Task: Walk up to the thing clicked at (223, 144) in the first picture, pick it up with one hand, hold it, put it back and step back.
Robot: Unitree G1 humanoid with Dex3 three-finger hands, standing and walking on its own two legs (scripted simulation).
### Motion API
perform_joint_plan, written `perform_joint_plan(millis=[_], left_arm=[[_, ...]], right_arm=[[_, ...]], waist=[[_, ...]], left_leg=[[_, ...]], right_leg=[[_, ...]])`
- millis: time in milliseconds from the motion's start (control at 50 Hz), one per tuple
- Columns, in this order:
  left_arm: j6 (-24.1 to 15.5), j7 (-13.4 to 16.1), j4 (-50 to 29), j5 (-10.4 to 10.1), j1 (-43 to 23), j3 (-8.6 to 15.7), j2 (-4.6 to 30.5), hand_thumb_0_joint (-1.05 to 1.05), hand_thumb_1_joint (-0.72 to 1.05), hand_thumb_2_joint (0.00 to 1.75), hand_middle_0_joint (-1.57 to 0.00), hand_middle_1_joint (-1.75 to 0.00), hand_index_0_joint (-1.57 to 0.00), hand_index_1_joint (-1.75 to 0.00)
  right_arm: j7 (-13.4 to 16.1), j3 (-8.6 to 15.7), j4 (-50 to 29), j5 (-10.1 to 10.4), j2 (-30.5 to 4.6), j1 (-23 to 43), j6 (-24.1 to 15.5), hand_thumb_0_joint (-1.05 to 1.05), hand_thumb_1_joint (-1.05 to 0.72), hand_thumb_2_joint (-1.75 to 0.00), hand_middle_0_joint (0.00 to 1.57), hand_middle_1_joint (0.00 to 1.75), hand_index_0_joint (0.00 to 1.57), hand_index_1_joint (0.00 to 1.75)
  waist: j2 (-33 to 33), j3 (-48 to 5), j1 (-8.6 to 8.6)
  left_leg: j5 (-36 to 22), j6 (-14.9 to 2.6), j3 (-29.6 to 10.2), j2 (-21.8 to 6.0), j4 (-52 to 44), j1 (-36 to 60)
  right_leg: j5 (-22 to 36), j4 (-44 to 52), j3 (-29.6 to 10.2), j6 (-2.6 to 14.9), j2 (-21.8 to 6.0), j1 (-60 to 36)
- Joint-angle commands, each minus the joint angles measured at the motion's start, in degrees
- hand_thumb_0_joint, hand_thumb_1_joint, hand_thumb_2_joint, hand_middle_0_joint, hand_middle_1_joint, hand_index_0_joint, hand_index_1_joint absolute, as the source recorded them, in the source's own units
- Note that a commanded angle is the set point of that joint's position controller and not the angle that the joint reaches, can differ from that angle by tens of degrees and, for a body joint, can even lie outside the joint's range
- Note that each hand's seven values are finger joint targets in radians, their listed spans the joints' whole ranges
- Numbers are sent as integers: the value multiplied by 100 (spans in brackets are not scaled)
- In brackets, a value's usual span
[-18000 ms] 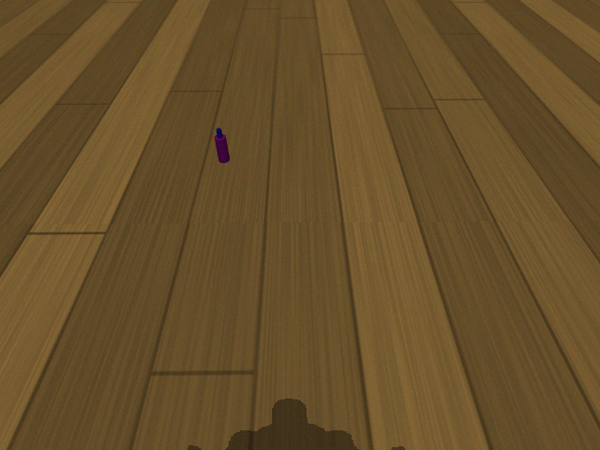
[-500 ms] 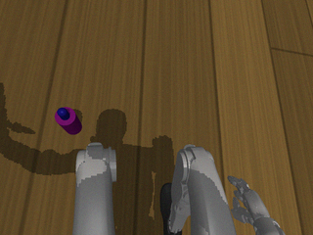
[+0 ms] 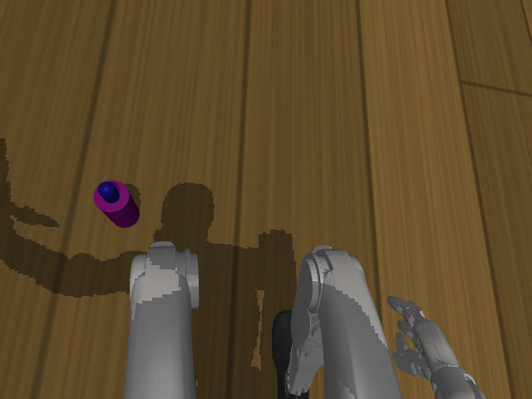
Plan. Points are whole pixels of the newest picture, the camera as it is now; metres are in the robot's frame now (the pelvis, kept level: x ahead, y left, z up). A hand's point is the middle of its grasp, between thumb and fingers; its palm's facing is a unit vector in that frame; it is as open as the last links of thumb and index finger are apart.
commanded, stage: go down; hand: left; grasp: from the side
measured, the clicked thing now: (116, 202) +0.42 +0.27 -0.27
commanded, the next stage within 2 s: approach in 0.60 s
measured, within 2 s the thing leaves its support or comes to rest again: neither
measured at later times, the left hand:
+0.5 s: hand out of the picture +0.33 +0.44 +0.02, palm faces +0.25 -0.97 -0.01, open 17.3 cm
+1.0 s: hand out of the picture +0.33 +0.44 -0.05, palm faces +0.28 -0.96 +0.05, open 17.8 cm
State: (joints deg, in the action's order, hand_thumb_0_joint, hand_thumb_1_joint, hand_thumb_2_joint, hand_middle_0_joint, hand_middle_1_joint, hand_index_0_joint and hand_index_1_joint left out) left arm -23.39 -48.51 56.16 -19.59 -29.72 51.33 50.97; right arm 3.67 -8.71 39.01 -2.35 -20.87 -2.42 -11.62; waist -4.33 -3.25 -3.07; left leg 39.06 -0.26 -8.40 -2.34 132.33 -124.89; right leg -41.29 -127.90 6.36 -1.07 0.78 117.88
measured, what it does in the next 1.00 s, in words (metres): stands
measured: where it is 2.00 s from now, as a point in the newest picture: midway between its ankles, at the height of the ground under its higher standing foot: (232, 381)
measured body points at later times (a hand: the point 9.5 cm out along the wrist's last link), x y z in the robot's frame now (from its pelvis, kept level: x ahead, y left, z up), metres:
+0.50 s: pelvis +0.00 +0.00 +0.00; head +0.21 +0.09 +0.39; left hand +0.31 +0.49 +0.02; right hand +0.20 -0.26 -0.09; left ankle +0.08 +0.12 -0.33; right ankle +0.10 -0.12 -0.33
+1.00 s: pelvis +0.00 +0.00 -0.02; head +0.22 +0.11 +0.36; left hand +0.31 +0.49 -0.05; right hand +0.20 -0.26 -0.10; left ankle +0.08 +0.12 -0.33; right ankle +0.10 -0.12 -0.33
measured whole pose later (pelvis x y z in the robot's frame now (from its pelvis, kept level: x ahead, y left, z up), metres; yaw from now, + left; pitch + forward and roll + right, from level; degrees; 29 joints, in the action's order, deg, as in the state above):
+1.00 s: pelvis +0.00 +0.00 -0.02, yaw -1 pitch +29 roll -9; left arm -28.6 -47.7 66.7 -20.9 -30.5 50.2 52.1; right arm 2.8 -10.3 38.8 -4.3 -21.8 -0.5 -12.2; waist -5.9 -0.1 -3.9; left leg 39.2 0.0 -9.5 -2.7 136.1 -127.2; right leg -40.9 -131.2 7.0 -1.1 1.5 120.3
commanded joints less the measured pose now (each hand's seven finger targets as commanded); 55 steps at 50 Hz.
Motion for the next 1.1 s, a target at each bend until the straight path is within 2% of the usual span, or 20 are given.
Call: perform_joint_plan(millis=[0,60,120,140,200,260,300,400,480,580,680,700,740,780,860,940,960,1020,1060,1080], left_arm=[[-269,56,-1237,-255,-682,567,2740,0,-45,6,-5,-3,-3,-4],[-221,19,-747,-398,-205,607,2472,0,-48,5,-5,-3,-3,-4],[-220,-12,-729,-417,-193,528,2355,0,-47,5,-4,-4,-4,-4],[-221,-25,-611,-449,-211,479,2210,0,-45,7,-4,-4,-3,-4],[-312,-47,-916,-533,-431,570,2338,0,-48,5,-4,-3,-3,-3],[-371,-80,-751,-529,-465,467,2185,0,-48,6,-4,-3,-3,-4],[-396,-97,-809,-454,-759,421,2287,0,-47,7,-4,-4,-3,-4],[-384,-48,-1289,-269,-839,523,2712,0,-47,7,-4,-4,-3,-5],[-303,14,-1239,-290,-787,661,2866,0,-48,6,-4,-4,-4,-5],[-203,-28,-477,-373,-220,536,2472,0,-50,4,-5,-3,-4,-3],[-294,-156,-528,-516,-414,460,2288,0,-51,3,-4,-4,-4,-4],[-322,-149,-481,-543,-408,580,2413,0,-59,0,-3,0,-3,0],[-395,-179,-312,-601,-517,608,2384,0,-61,1,-3,-2,-3,-3],[-470,-192,-200,-575,-622,482,2256,0,-61,1,-4,-3,-3,-4],[-582,-80,170,-285,-782,201,2206,0,-61,3,-3,-3,-2,-4],[-902,75,215,-234,-854,23,1844,0,-61,3,-3,-3,-3,-4],[-1035,112,76,-227,-969,86,1973,0,-61,3,-3,-4,-3,-4],[-1405,187,86,-165,-1084,-58,1860,0,-61,3,-4,-6,-4,-6],[-1622,273,178,-76,-1032,49,2149,0,-61,4,-4,-6,-4,-7],[-1714,278,364,-41,-986,-244,1805,0,-61,3,-5,-7,-5,-8]], right_arm=[[145,562,-313,65,-1455,-656,-103,0,-92,-90,20,30,20,30],[128,516,-316,68,-1419,-592,-89,0,-92,-90,20,30,20,30],[125,532,-353,89,-1423,-540,-92,0,-91,-90,20,30,20,30],[118,533,-357,89,-1429,-556,-92,0,-91,-90,20,30,20,30],[92,556,-441,103,-1419,-515,-126,0,-91,-90,20,30,20,30],[94,558,-370,62,-1460,-576,-139,0,-91,-90,20,30,20,30],[103,574,-315,38,-1462,-626,-151,0,-90,-90,20,30,20,30],[128,597,-308,-3,-1478,-677,-116,0,-91,-90,20,30,20,30],[142,553,-321,41,-1425,-590,-110,0,-92,-90,20,30,20,30],[125,503,-378,92,-1389,-483,-105,0,-91,-90,20,30,20,30],[95,502,-438,97,-1441,-478,-149,0,-90,-90,20,30,20,30],[101,500,-436,95,-1474,-485,-165,0,-86,-89,20,30,20,30],[93,468,-413,69,-1456,-514,-198,0,-88,-90,20,30,20,30],[105,470,-354,25,-1464,-513,-213,0,-88,-90,20,30,20,30],[103,421,-237,-98,-1496,-533,-192,0,-88,-90,20,30,20,30],[25,400,-267,-217,-1547,-439,-167,0,-88,-90,20,30,20,30],[5,370,-274,-248,-1582,-391,-170,0,-88,-89,20,30,20,30],[-52,310,-245,-387,-1611,-342,-148,0,-89,-90,20,30,20,30],[-77,192,-236,-479,-1629,-248,-112,0,-89,-90,20,30,20,30],[-97,130,-290,-506,-1629,-85,-81,0,-89,-90,20,30,20,30]], waist=[[2383,-3882,417],[1944,-3595,399],[1894,-3310,335],[1767,-3186,216],[1604,-3409,270],[1645,-3573,171],[1669,-3652,130],[2117,-4052,359],[2041,-3837,425],[1676,-3102,347],[1539,-3177,168],[1493,-3230,216],[1340,-3310,132],[1323,-3292,82],[1499,-3093,-5],[1546,-2939,-72],[1722,-2956,-85],[1712,-3122,-194],[1780,-3186,-149],[1816,-3052,-176]], left_leg=[[-972,-7,129,-15,-2045,3600],[-1303,-66,215,21,-1833,3281],[-1060,-71,134,-11,-1906,3170],[-968,-87,139,-9,-1849,3041],[-774,-107,212,-3,-1827,2880],[-1059,-102,226,-13,-1714,3070],[-996,-102,229,-21,-1672,3068],[-1030,-50,270,-19,-1836,3455],[-737,-80,299,12,-1919,3141],[-408,-118,257,13,-1917,2614],[-672,-118,216,-7,-1782,2693],[-683,-122,204,-9,-1749,2685],[-823,-130,227,-5,-1574,2625],[-784,-132,236,-6,-1488,2593],[-748,-95,218,-37,-1351,2603],[-556,-51,185,-79,-1199,2568],[-550,-27,151,-90,-1197,2631],[-863,-5,129,-110,-865,2679],[-1140,23,113,-125,-755,2713],[-1068,51,53,-142,-786,2800]], right_leg=[[862,1066,132,398,178,-986],[1042,1146,142,371,188,-1096],[905,1110,164,380,190,-909],[879,1163,185,358,197,-962],[784,1252,130,334,208,-1236],[984,1191,130,329,210,-1296],[949,1167,116,332,204,-1305],[953,1173,82,357,194,-1389],[740,1192,63,363,205,-1317],[524,1215,121,356,222,-1082],[716,1199,167,339,229,-1166],[718,1169,173,340,234,-1177],[826,1189,144,314,241,-1335],[814,1167,127,310,246,-1253],[796,1005,186,342,255,-990],[689,870,276,338,299,-833],[678,771,326,347,293,-775],[937,594,368,322,314,-874],[1118,467,397,323,321,-1052],[1001,384,448,341,335,-800]])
